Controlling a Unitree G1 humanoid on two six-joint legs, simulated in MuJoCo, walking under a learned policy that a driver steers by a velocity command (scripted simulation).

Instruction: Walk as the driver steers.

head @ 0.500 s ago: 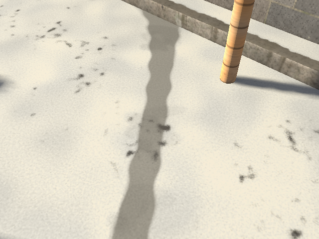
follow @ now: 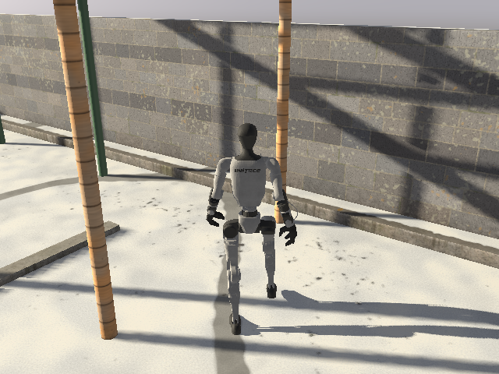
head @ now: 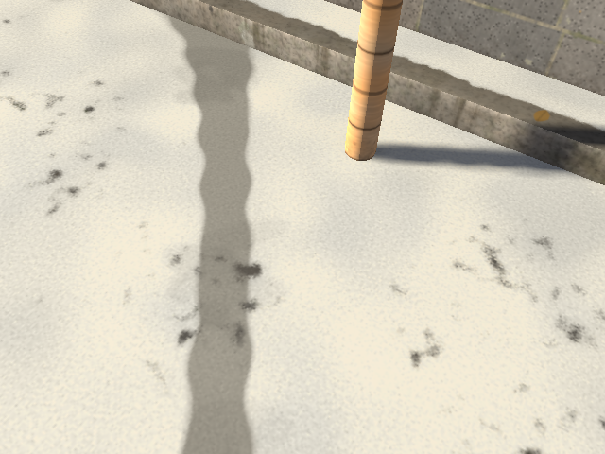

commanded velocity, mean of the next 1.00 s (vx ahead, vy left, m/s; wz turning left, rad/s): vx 0.17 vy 0.00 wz -0.55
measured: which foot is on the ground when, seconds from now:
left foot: down 0.00-0.16, up 0.18-0.62, down 0.64-1.00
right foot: up 0.00-0.12, down 0.14-0.64, up 0.66-1.00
